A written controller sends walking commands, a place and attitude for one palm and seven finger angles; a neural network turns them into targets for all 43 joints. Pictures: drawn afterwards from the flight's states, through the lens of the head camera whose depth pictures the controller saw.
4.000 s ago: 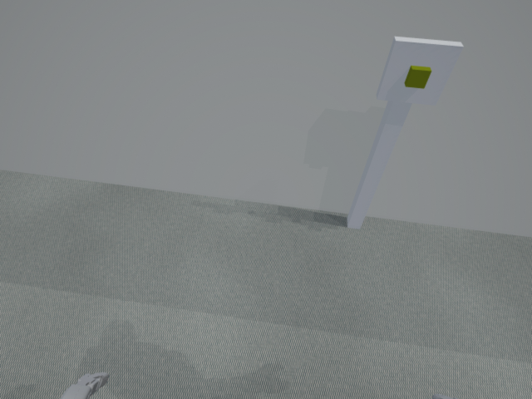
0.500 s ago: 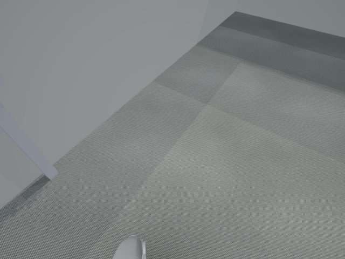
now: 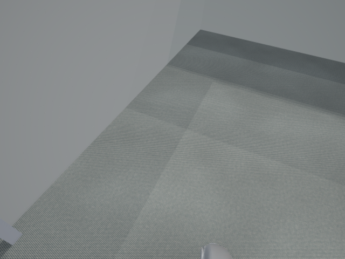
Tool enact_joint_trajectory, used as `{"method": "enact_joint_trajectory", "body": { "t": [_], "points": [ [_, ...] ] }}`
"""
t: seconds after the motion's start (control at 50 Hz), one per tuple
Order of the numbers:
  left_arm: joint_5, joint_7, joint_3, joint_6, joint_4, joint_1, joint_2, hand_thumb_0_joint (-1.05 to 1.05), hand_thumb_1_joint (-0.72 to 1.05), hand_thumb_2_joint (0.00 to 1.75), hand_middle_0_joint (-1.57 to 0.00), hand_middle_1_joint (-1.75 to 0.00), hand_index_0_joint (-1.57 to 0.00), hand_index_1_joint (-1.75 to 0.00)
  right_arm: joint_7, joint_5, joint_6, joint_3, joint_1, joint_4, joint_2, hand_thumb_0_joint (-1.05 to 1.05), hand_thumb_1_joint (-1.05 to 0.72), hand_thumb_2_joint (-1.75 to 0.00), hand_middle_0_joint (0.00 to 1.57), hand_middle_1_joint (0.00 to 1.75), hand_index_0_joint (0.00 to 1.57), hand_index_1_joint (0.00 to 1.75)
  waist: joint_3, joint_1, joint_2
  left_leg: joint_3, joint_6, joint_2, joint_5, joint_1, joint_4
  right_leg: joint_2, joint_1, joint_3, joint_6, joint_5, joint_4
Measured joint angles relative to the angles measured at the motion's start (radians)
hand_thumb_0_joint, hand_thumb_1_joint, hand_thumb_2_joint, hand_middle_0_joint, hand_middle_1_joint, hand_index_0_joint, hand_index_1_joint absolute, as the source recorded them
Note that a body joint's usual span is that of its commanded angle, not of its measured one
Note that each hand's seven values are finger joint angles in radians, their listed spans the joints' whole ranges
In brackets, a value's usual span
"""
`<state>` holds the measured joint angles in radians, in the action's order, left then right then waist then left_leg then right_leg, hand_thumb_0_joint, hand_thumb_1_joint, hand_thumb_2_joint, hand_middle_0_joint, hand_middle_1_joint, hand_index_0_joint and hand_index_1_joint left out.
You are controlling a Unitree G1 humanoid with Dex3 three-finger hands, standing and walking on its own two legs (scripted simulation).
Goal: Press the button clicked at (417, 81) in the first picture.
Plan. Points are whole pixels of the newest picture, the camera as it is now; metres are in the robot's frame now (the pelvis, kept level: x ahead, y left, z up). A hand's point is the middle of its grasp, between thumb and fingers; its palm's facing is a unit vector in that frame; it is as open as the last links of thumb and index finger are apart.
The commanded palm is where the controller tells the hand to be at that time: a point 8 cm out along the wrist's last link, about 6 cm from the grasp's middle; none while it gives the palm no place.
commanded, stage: walk to a spot facing it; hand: left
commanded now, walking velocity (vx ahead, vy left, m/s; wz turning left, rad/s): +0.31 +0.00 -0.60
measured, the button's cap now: out of the picture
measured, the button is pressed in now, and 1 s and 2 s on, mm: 0 0 0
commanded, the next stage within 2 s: turn to face it in 0.26 s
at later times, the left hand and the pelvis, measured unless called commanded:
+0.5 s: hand (159, 197) +0.35 +0.06 -0.17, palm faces -0.20 -0.96 -0.21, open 7.3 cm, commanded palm none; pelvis +0.20 -0.09 -0.01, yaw -14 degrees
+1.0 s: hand (137, 204) +0.33 +0.13 -0.19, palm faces +0.07 -0.98 -0.21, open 7.3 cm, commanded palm none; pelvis +0.28 -0.07 -0.02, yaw +1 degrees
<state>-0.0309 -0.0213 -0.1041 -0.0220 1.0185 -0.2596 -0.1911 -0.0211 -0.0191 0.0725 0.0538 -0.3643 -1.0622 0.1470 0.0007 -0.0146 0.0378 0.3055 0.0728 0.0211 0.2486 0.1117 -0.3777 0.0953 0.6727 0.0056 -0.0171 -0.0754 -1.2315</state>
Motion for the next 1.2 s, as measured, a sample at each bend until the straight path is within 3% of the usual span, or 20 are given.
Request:
{"method": "enact_joint_trajectory", "body": {
  "t": [0.1, 0.2, 0.3, 0.34, 0.36, 0.38, 0.42, 0.48, 0.56, 0.64, 0.78, 0.84, 0.86, 0.88, 0.92, 0.98, 1.08, 1.2],
  "points": [
    [-0.001, -0.007, 0.0, -0.017, -0.001, 0.019, 0.015, 0.0, 0.91, 0.9, -0.19, -0.3, -0.2, -0.3, -0.002, -0.001, 0.006, -0.006, -0.055, -0.014, -0.025, 0.0, -0.92, -0.9, 0.2, 0.3, 0.2, 0.3, -0.004, 0.023, -0.006, 0.054, -0.021, 0.003, 0.049, -0.07, 0.026, 0.02, 0.001, -0.032, -0.013, 0.0, 0.1],
    [-0.001, -0.015, 0.011, -0.021, -0.008, 0.069, 0.03, 0.0, 0.91, 0.9, -0.19, -0.3, -0.2, -0.3, 0.0, -0.013, 0.008, -0.016, -0.098, -0.026, -0.047, 0.01, -0.91, -0.9, 0.2, 0.3, 0.2, 0.3, -0.037, 0.057, -0.018, 0.099, -0.059, 0.027, 0.109, -0.134, 0.028, 0.024, -0.049, -0.092, -0.002, -0.061, 0.289],
    [0.001, -0.02, 0.024, 0.003, -0.04, 0.142, 0.044, 0.0, 0.91, 0.9, -0.19, -0.3, -0.2, -0.3, 0.006, -0.019, -0.009, -0.013, -0.129, -0.04, -0.046, 0.01, -0.91, -0.9, 0.2, 0.3, 0.2, 0.3, -0.082, 0.081, -0.047, 0.147, -0.121, 0.094, 0.203, -0.178, -0.042, -0.033, -0.133, -0.158, 0.049, -0.156, 0.508],
    [-0.001, -0.021, 0.03, 0.034, -0.058, 0.152, 0.036, 0.0, 0.91, 0.9, -0.2, -0.3, -0.2, -0.3, 0.013, -0.012, -0.021, -0.009, -0.146, -0.044, -0.046, 0.01, -0.91, -0.9, 0.2, 0.3, 0.2, 0.3, -0.088, 0.073, -0.045, 0.152, -0.138, 0.147, 0.252, -0.152, -0.201, -0.067, -0.21, -0.186, 0.081, -0.127, 0.612],
    [0.0, -0.018, 0.029, 0.053, -0.063, 0.156, 0.032, 0.0, 0.91, 0.9, -0.2, -0.3, -0.2, -0.3, 0.019, -0.005, -0.031, -0.008, -0.145, -0.043, -0.043, 0.01, -0.91, -0.9, 0.2, 0.3, 0.2, 0.3, -0.089, 0.059, -0.043, 0.114, -0.134, 0.177, 0.239, -0.099, -0.355, -0.081, -0.213, -0.188, 0.118, -0.111, 0.6],
    [0.007, -0.012, 0.03, 0.067, -0.067, 0.159, 0.027, 0.0, 0.9, 0.9, -0.2, -0.3, -0.2, -0.3, 0.02, 0.001, -0.043, -0.008, -0.128, -0.042, -0.038, 0.01, -0.9, -0.9, 0.2, 0.3, 0.2, 0.3, -0.095, 0.052, -0.039, 0.031, -0.136, 0.183, 0.265, -0.022, -0.54, -0.09, -0.206, -0.182, 0.136, -0.134, 0.56],
    [0.019, 0.004, 0.035, 0.076, -0.063, 0.159, 0.022, 0.0, 0.9, 0.9, -0.2, -0.3, -0.2, -0.3, 0.014, 0.006, -0.058, -0.003, -0.073, -0.029, -0.024, 0.01, -0.91, -0.9, 0.2, 0.3, 0.2, 0.3, -0.11, 0.052, -0.03, -0.125, -0.134, 0.153, 0.259, 0.129, -0.836, -0.099, -0.241, -0.172, 0.144, -0.182, 0.544],
    [0.026, 0.025, 0.046, 0.08, -0.037, 0.133, 0.024, 0.0, 0.91, 0.9, -0.2, -0.3, -0.2, -0.3, 0.004, 0.001, -0.061, 0.004, 0.021, 0.006, 0.005, 0.01, -0.91, -0.9, 0.2, 0.3, 0.2, 0.3, -0.096, 0.052, -0.031, -0.225, -0.128, 0.133, 0.163, 0.299, -0.955, -0.114, -0.324, -0.157, 0.121, -0.175, 0.629],
    [0.022, 0.045, 0.051, 0.085, -0.01, 0.11, 0.017, -0.02, 0.93, 0.9, -0.2, -0.3, -0.21, -0.3, -0.004, -0.004, -0.062, 0.006, 0.113, 0.061, 0.032, 0.01, -0.91, -0.9, 0.2, 0.3, 0.2, 0.3, -0.056, 0.066, -0.059, -0.276, -0.129, 0.125, 0.07, 0.432, -0.818, -0.123, -0.407, -0.168, 0.123, -0.155, 0.737],
    [0.021, 0.045, 0.062, 0.072, -0.005, 0.101, 0.026, -0.01, 0.93, 0.9, -0.2, -0.3, -0.21, -0.3, 0.003, -0.004, -0.076, 0.0, 0.146, 0.077, 0.035, 0.0, -0.91, -0.9, 0.2, 0.3, 0.2, 0.3, -0.027, 0.063, -0.079, -0.273, -0.139, 0.111, 0.02, 0.458, -0.68, -0.12, -0.467, -0.207, 0.114, -0.176, 0.774],
    [0.014, 0.051, 0.058, 0.052, -0.039, 0.086, 0.027, -0.01, 0.93, 0.9, -0.2, -0.3, -0.21, -0.3, 0.028, -0.006, -0.113, -0.008, 0.166, 0.073, 0.016, 0.0, -0.92, -0.9, 0.2, 0.3, 0.2, 0.3, -0.04, 0.025, -0.045, -0.193, -0.134, 0.079, 0.073, 0.361, -0.466, -0.083, -0.51, -0.291, 0.088, -0.261, 0.717],
    [0.012, 0.05, 0.053, 0.038, -0.043, 0.064, 0.015, -0.01, 0.92, 0.9, -0.2, -0.3, -0.21, -0.3, 0.038, -0.01, -0.114, -0.007, 0.172, 0.093, 0.017, 0.0, -0.92, -0.9, 0.2, 0.3, 0.2, 0.3, -0.059, 0.016, -0.019, -0.17, -0.114, 0.057, 0.051, 0.283, -0.338, -0.045, -0.493, -0.321, 0.066, -0.323, 0.629],
    [0.016, 0.048, 0.05, 0.032, -0.043, 0.054, 0.01, 0.0, 0.92, 0.9, -0.2, -0.3, -0.21, -0.3, 0.04, -0.012, -0.108, -0.005, 0.172, 0.103, 0.019, 0.0, -0.92, -0.9, 0.2, 0.3, 0.2, 0.3, -0.062, 0.018, -0.009, -0.165, -0.078, 0.042, 0.021, 0.263, -0.297, -0.021, -0.47, -0.326, 0.055, -0.352, 0.567],
    [0.022, 0.047, 0.047, 0.022, -0.041, 0.05, 0.004, 0.0, 0.92, 0.9, -0.2, -0.3, -0.21, -0.3, 0.039, -0.014, -0.1, -0.003, 0.176, 0.111, 0.019, 0.0, -0.92, -0.9, 0.2, 0.3, 0.2, 0.3, -0.071, 0.02, 0.005, -0.164, -0.043, 0.023, 0.028, 0.27, -0.306, -0.002, -0.429, -0.3, 0.029, -0.391, 0.473],
    [0.023, 0.048, 0.043, -0.003, -0.04, 0.046, -0.006, 0.0, 0.91, 0.9, -0.2, -0.3, -0.2, -0.3, 0.036, -0.011, -0.09, -0.004, 0.183, 0.125, 0.024, 0.0, -0.91, -0.9, 0.2, 0.3, 0.2, 0.3, -0.09, 0.017, 0.011, -0.164, -0.006, 0.007, 0.046, 0.276, -0.317, -0.009, -0.333, -0.203, -0.007, -0.48, 0.261],
    [0.018, 0.043, 0.033, -0.022, -0.039, 0.05, -0.015, 0.0, 0.91, 0.9, -0.2, -0.3, -0.2, -0.3, 0.026, -0.01, -0.089, -0.003, 0.179, 0.133, 0.031, 0.0, -0.91, -0.9, 0.2, 0.3, 0.2, 0.3, -0.099, 0.021, -0.004, -0.182, -0.003, -0.007, 0.018, 0.26, -0.259, -0.016, -0.228, -0.112, -0.032, -0.437, 0.093],
    [0.017, 0.037, 0.02, -0.024, -0.062, 0.062, -0.031, 0.0, 0.91, 0.9, -0.2, -0.3, -0.2, -0.3, 0.024, -0.008, -0.095, -0.002, 0.164, 0.125, 0.04, 0.01, -0.91, -0.9, 0.2, 0.3, 0.2, 0.3, -0.085, 0.022, -0.029, -0.227, -0.003, -0.025, -0.049, 0.235, -0.151, 0.001, -0.178, -0.033, -0.052, -0.332, 0.126],
    [0.019, 0.041, 0.015, -0.028, -0.091, 0.096, -0.041, 0.0, 0.91, 0.9, -0.2, -0.3, -0.2, -0.3, 0.033, -0.01, -0.105, 0.011, 0.154, 0.127, 0.047, 0.01, -0.9, -0.9, 0.2, 0.3, 0.21, 0.3, -0.06, 0.04, -0.05, -0.3, -0.024, -0.035, -0.09, 0.25, -0.11, -0.011, -0.235, -0.01, -0.063, -0.345, 0.289]
  ]
}}
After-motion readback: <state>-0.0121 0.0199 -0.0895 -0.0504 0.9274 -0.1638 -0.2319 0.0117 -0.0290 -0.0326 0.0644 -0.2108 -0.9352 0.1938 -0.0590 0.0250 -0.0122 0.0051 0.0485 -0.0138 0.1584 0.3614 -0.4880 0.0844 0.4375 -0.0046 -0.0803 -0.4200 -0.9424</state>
